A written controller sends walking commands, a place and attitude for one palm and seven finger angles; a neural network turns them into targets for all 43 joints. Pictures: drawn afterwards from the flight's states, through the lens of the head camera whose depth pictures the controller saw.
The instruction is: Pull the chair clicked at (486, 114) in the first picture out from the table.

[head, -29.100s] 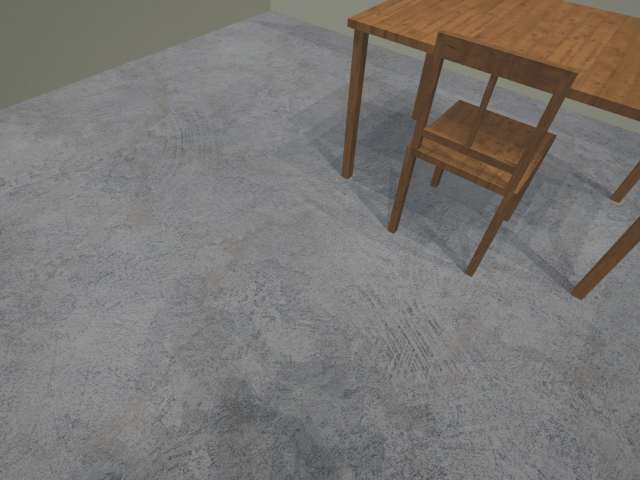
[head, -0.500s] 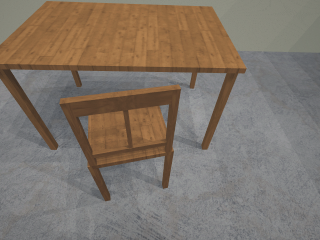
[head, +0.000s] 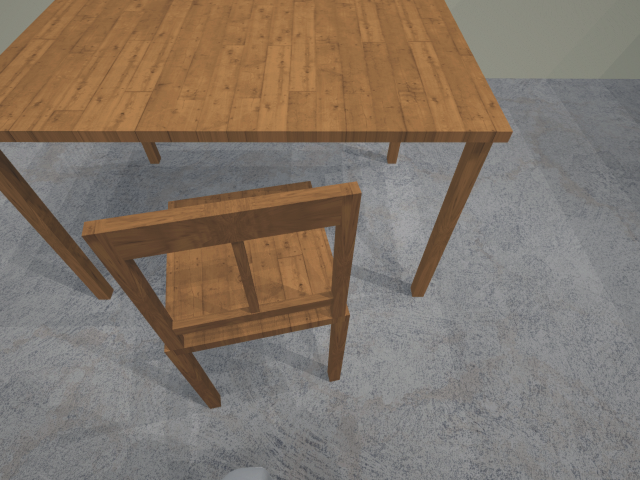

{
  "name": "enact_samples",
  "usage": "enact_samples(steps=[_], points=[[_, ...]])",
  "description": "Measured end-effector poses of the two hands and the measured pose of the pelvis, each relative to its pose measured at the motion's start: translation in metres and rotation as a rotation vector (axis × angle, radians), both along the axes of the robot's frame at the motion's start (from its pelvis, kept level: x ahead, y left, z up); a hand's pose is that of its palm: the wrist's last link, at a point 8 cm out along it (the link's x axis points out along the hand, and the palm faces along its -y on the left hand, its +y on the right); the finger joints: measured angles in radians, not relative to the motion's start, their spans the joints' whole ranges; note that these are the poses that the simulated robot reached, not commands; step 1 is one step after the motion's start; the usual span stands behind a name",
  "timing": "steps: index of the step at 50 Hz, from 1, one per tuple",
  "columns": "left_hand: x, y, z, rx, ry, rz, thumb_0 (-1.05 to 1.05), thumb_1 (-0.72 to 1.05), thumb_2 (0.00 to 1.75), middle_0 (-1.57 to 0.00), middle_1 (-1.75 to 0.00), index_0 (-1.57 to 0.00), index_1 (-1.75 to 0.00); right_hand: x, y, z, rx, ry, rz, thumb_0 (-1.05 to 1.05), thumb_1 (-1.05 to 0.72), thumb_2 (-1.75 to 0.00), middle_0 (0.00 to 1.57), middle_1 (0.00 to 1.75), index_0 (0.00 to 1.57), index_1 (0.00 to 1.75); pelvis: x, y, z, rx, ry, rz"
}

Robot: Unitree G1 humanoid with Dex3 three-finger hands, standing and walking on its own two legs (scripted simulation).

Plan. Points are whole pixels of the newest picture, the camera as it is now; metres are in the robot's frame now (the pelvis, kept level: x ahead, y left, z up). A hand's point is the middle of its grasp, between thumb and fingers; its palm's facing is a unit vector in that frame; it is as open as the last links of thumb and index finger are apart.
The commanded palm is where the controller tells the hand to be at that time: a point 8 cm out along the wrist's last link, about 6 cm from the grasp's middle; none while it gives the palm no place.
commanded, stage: come to a stop and stand still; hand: left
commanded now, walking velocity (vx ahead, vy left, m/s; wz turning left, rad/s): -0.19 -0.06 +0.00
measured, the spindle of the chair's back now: (246, 277) +0.43 +0.16 -0.11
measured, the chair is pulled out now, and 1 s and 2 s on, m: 0.16 0.16 0.16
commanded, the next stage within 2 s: look again from close up in 1.46 s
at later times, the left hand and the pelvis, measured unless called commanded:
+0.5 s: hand out of the picture +0.09 +0.18 -0.14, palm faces +0.05 -0.95 -0.29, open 7.4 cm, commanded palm none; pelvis +0.00 -0.02 +0.01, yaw +3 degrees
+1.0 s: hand out of the picture -0.01 +0.21 -0.16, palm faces +0.08 -0.98 -0.20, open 7.4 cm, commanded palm none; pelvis -0.03 +0.02 +0.02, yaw +4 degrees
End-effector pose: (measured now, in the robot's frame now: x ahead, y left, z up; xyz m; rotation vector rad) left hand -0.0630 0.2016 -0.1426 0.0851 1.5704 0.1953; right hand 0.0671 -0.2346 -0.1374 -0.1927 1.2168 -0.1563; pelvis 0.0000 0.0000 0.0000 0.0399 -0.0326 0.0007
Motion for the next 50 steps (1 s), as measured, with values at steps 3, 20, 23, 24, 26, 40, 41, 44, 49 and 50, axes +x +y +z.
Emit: enact_samples(steps=[3,20,23,24,26,40,41,44,49,50], points=[[0.029,0.008,0.001,0.035,-0.074,0.002,0.01,0.90,0.90,-0.20,-0.30,-0.20,-0.30,0.008,0.000,-0.004,0.009,0.019,0.040,0.01,-0.92,-0.90,0.20,0.29,0.19,0.30,-0.002,-0.006,0.000,0.006,0.004,0.021],[0.138,0.028,0.021,0.114,-0.331,-0.084,0.00,0.90,0.90,-0.20,-0.30,-0.20,-0.30,0.002,-0.017,0.005,0.011,0.052,0.017,0.01,-0.91,-0.90,0.20,0.29,0.20,0.30,0.002,-0.017,0.009,-0.003,0.022,0.034],[0.146,0.027,0.028,0.133,-0.385,-0.113,0.01,0.90,0.90,-0.20,-0.30,-0.20,-0.30,-0.008,-0.021,0.001,0.029,0.062,0.014,0.01,-0.91,-0.90,0.20,0.29,0.20,0.30,0.000,-0.022,0.007,-0.003,0.031,0.043],[0.146,0.027,0.030,0.139,-0.403,-0.118,0.01,0.90,0.90,-0.20,-0.30,-0.20,-0.30,-0.010,-0.023,0.000,0.035,0.059,0.009,0.01,-0.91,-0.90,0.20,0.29,0.20,0.30,-0.001,-0.023,0.006,-0.011,0.030,0.049],[0.144,0.026,0.035,0.147,-0.429,-0.125,0.01,0.90,0.90,-0.20,-0.30,-0.20,-0.30,-0.012,-0.024,0.000,0.040,0.054,0.008,0.01,-0.91,-0.90,0.20,0.29,0.19,0.30,-0.003,-0.024,0.007,-0.022,0.028,0.057],[0.098,0.047,0.016,0.085,-0.384,-0.059,0.01,0.90,0.90,-0.20,-0.30,-0.20,-0.30,0.008,0.014,0.019,0.016,-0.038,0.090,0.01,-0.91,-0.90,0.20,0.29,0.19,0.30,-0.019,0.004,0.007,-0.056,0.009,0.079],[0.093,0.048,0.015,0.078,-0.374,-0.054,0.01,0.90,0.90,-0.20,-0.30,-0.20,-0.30,0.007,0.018,0.021,0.016,-0.036,0.096,0.01,-0.91,-0.90,0.20,0.29,0.19,0.30,-0.020,0.006,0.009,-0.058,0.011,0.078],[0.077,0.051,0.014,0.062,-0.339,-0.046,0.01,0.90,0.90,-0.20,-0.30,-0.20,-0.30,0.006,0.029,0.024,0.022,-0.030,0.105,0.01,-0.91,-0.90,0.20,0.29,0.19,0.30,-0.023,0.013,0.012,-0.060,0.016,0.075],[0.047,0.057,0.011,0.044,-0.262,-0.036,0.01,0.90,0.90,-0.20,-0.30,-0.20,-0.30,0.000,0.042,0.025,0.029,-0.017,0.104,0.01,-0.91,-0.90,0.20,0.29,0.20,0.30,-0.026,0.023,0.015,-0.059,0.019,0.071],[0.041,0.058,0.011,0.042,-0.247,-0.034,0.01,0.90,0.90,-0.20,-0.30,-0.20,-0.30,-0.002,0.044,0.025,0.029,-0.012,0.102,0.01,-0.91,-0.90,0.20,0.30,0.20,0.30,-0.026,0.024,0.015,-0.058,0.020,0.071]])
